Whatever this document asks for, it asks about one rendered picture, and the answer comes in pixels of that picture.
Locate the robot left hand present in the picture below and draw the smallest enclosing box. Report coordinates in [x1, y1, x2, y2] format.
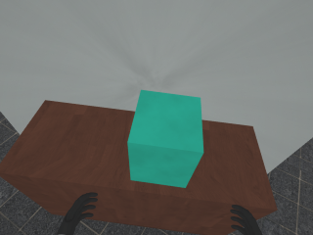
[57, 192, 98, 235]

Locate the robot right hand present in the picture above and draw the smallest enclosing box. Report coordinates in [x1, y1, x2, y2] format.
[230, 205, 262, 235]

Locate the pedestal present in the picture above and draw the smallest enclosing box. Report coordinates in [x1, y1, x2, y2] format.
[0, 100, 278, 235]

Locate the carton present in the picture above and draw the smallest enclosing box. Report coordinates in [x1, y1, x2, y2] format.
[127, 90, 204, 188]

